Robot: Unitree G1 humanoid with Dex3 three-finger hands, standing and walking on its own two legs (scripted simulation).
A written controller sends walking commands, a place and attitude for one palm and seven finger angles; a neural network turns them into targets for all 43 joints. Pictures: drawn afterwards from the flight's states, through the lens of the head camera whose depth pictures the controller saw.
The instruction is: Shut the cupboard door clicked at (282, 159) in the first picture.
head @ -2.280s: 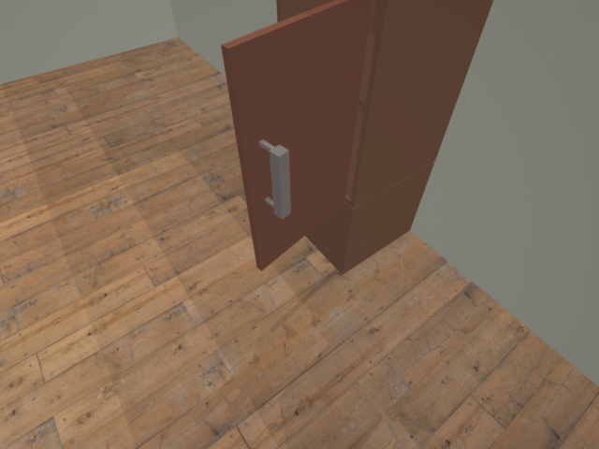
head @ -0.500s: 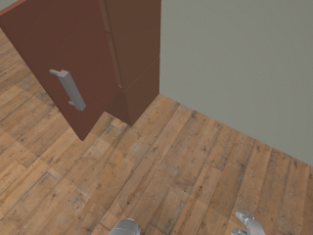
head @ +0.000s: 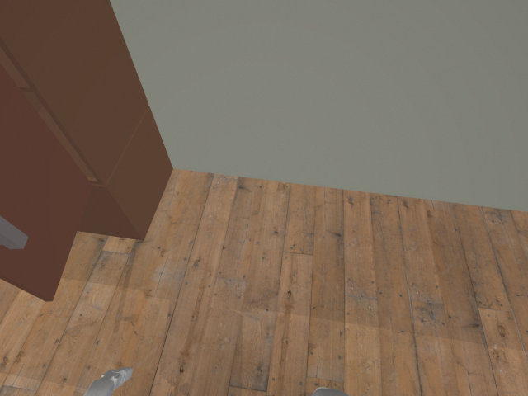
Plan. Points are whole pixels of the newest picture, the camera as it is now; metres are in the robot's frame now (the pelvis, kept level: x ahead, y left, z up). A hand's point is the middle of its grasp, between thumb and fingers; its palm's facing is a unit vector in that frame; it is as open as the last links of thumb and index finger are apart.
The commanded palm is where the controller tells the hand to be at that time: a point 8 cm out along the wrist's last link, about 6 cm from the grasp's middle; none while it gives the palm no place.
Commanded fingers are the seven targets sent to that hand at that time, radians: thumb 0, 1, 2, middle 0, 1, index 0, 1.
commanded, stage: walk around to get in front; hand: left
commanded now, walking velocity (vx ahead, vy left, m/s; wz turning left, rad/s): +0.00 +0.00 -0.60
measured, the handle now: out of the picture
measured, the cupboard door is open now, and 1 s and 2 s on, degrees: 100 100 100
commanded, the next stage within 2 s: none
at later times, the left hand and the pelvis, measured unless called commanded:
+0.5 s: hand (175, 394) +0.13 +0.17 -0.17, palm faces -0.19 -0.96 -0.20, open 7.4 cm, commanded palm none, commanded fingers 0.00 0.90 0.90 -0.20 -0.30 -0.20 -0.30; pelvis +0.02 -0.01 +0.00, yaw -15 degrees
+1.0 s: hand (241, 348) +0.21 +0.06 -0.15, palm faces -0.50 -0.81 -0.29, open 7.4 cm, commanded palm none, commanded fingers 0.00 0.90 0.90 -0.20 -0.30 -0.20 -0.30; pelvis +0.01 -0.07 +0.00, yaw -33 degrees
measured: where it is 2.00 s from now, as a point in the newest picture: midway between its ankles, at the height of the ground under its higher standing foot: outside the picture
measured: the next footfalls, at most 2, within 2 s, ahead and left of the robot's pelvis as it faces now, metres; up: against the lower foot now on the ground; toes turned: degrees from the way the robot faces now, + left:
right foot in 0.02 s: +0.04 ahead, -0.12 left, +0.00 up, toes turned -5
left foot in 0.48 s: +0.08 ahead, +0.10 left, +0.00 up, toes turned -14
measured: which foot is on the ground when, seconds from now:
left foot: down 0.00-0.02, up 0.04-0.46, down 0.48-0.84, up 0.86-1.00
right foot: up 0.00-0.00, down 0.02-0.48, up 0.50-0.82, down 0.84-1.00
